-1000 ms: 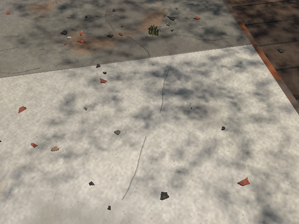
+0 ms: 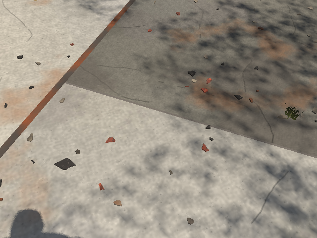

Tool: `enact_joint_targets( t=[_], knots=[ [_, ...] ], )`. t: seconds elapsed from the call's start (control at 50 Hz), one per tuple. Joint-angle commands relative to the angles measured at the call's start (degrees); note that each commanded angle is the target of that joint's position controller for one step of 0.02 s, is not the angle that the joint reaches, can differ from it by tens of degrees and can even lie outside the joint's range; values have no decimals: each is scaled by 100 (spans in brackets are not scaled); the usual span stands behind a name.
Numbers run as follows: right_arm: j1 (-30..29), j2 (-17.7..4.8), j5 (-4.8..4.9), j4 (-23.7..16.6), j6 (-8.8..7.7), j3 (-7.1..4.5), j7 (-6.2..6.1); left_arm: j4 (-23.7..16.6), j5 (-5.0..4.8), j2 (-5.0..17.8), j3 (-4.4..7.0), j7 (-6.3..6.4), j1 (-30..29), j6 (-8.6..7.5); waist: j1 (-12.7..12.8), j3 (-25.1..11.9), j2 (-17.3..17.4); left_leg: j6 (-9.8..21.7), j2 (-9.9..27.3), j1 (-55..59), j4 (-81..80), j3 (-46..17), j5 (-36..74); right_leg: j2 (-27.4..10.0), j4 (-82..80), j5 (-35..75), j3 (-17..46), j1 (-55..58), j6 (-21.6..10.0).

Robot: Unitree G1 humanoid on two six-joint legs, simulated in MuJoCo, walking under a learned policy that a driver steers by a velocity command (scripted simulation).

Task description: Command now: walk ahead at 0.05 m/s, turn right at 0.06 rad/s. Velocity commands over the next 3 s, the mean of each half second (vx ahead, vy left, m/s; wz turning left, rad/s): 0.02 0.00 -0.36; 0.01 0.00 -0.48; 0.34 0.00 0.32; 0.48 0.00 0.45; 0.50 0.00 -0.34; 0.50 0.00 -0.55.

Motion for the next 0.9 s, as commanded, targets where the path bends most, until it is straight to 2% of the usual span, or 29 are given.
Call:
enact_joint_targets(
  t=[0.02, 0.04, 0.06, 0.08, 0.12, 0.14, 0.18, 0.22, 0.28, 0.32, 0.34, 0.36, 0.38, 0.4, 0.42, 0.44, 0.46, 0.48, 0.5, 0.54, 0.64, 0.72, 0.82, 0.86, 0.88, 0.9],
  knots=[
    [33, -867, 24, -267, -165, -148, -195, -222, -99, 317, -5, -40, 322, 106, -219, -395, 1236, 882, 1822, 260, -1421, -1467, 1110, 10, 256, -1259, 736, 85, 9],
    [-186, -790, 21, -247, -172, -104, -211, -285, -129, 486, 72, -57, 140, 141, -126, -201, 1247, 800, 1561, 227, -1414, -1203, 898, 199, 326, -1038, 724, -47, -27],
    [-217, -819, 29, -220, -168, -113, -240, -270, -109, 592, 135, -55, 24, 150, -182, -121, 1247, 737, 1415, 369, -1372, -992, 1015, 299, 594, -936, 715, -259, -35],
    [-115, -865, 61, -178, -178, -130, -290, -242, -66, 657, 192, -46, 51, 158, -217, -165, 1315, 769, 1403, 577, -1263, -830, 1655, 353, 979, -972, 725, -444, -47],
    [126, -848, 122, -104, -173, -157, -337, -159, -31, 550, 228, -21, 254, 163, -258, -404, 952, 1023, 1582, 975, -940, -647, 3089, 413, 1846, -1333, 794, -707, -30],
    [177, -821, 127, -78, -161, -168, -347, -165, -42, 470, 232, -4, 274, 175, -262, -489, 796, 1122, 1673, 1067, -867, -591, 3331, 392, 2147, -1439, 823, -794, -9],
    [95, -739, 94, -60, -130, -177, -358, -210, -50, 348, 227, 11, 196, 221, -248, -482, 748, 1155, 1695, 1049, -848, -457, 3027, 321, 2188, -1436, 803, -854, 24],
    [-3, -705, 59, -46, -106, -197, -350, -273, -52, 290, 217, -11, 80, 270, -285, -445, 885, 1118, 1647, 947, -825, -339, 2582, 318, 1856, -1348, 700, -725, 33],
    [-9, -823, 41, 16, -87, -277, -312, -369, -86, 297, 224, -59, 45, 299, -325, -559, 1003, 1093, 1733, 876, -702, -308, 2318, 355, 1303, -1193, 554, -385, -39],
    [-118, -937, 67, 35, -64, -333, -296, -370, -88, 275, 225, -87, 207, 274, -169, -623, 922, 905, 1712, 675, -440, -173, 2034, 426, 555, -739, 405, 96, -173],
    [-164, -976, 93, 55, -40, -361, -293, -339, -73, 283, 224, -93, 351, 235, -36, -605, 783, 649, 1608, 381, -169, 13, 1519, 484, -175, -138, 395, 513, -275],
    [7, -895, 83, 105, -17, -371, -273, -362, 6, 551, 279, -75, 355, 175, -38, -429, 115, 215, 1308, -176, 500, 333, 448, 179, -1042, 242, 1169, 812, -422],
    [27, -454, 74, -168, 23, -262, -243, -516, 41, 1387, 470, -39, 329, 117, -167, -237, -1575, -338, 299, -1607, 1829, 924, -1622, -1491, -1526, 1602, 3560, 1130, -959],
    [-531, -587, 50, -304, 97, -256, -315, -436, 64, 1580, 557, -15, 662, 137, 203, -21, -1336, -308, -32, -1855, 2703, 200, -2369, -1874, -1601, 2546, 3893, 678, -1610],
    [-438, -608, 94, -246, 125, -265, -308, -429, 29, 1327, 503, 25, 523, 159, 4, 41, -789, -280, 94, -1794, 3179, -102, -1993, -1586, -1515, 2352, 3417, 565, -1696],
    [-302, -652, 134, -136, 100, -286, -272, -493, -36, 1099, 438, 54, 110, 180, -204, 118, -491, -245, 165, -1756, 3213, -213, -1434, -1167, -1498, 1890, 2962, 493, -1505],
    [-164, -746, 116, -53, 54, -323, -252, -585, -54, 980, 401, 70, -262, 202, -348, 105, -496, -240, 160, -1786, 3153, -203, -1064, -834, -1466, 1731, 2701, 588, -1282],
    [-8, -824, 37, 43, 34, -350, -221, -650, -81, 896, 383, 83, -391, 200, -353, -47, -581, -279, 115, -1738, 3253, -145, -848, -663, -1389, 2075, 2535, 744, -1243],
    [104, -827, 17, 92, 28, -359, -189, -665, -96, 853, 372, 68, -345, 192, -338, -252, -506, -327, 69, -1666, 3337, -136, -774, -596, -1319, 2343, 2478, 900, -1249],
    [106, -750, 61, 69, 37, -342, -166, -623, -115, 910, 402, 49, -138, 168, -262, -367, -363, -399, 56, -1734, 3215, -166, -724, -597, -1265, 2387, 2549, 1150, -1269],
    [-100, -757, 83, -60, 60, -312, -216, -595, -59, 1029, 457, 71, 122, 188, -43, -257, -583, -458, 13, -1794, 2348, -254, -851, -594, -1260, 1658, 3043, 1285, -1369],
    [-142, -768, 114, -157, 9, -280, -241, -655, -11, 1146, 499, 38, 34, 214, -23, -290, -572, -387, -108, -1341, 1809, -295, -1013, -544, -1143, 1599, 3408, 955, -1415],
    [136, -813, 196, -234, -90, -245, -292, -721, 1, 1192, 533, -32, -328, 243, -181, -429, -653, -198, -335, -396, 878, -337, -1073, -385, -959, 2062, 3897, 572, -1197],
    [582, -767, 194, -140, -154, -227, -345, -746, -60, 1123, 514, -31, -634, 255, -478, -463, -591, -97, -345, 449, -340, -283, -449, -138, -762, 1754, 3842, 233, -867],
    [723, -890, 145, -101, -199, -253, -393, -757, -105, 963, 462, -5, -645, 239, -521, -476, -356, -6, -4, 1004, -1093, -545, -91, 137, -494, 1066, 3621, -159, -566],
    [556, -1267, 54, -198, -219, -292, -429, -734, -92, 519, 341, 13, -246, 213, -255, -572, 819, 303, 1329, 1342, -1749, -1946, -387, 762, 533, -540, 2727, -601, -237]
  ],
)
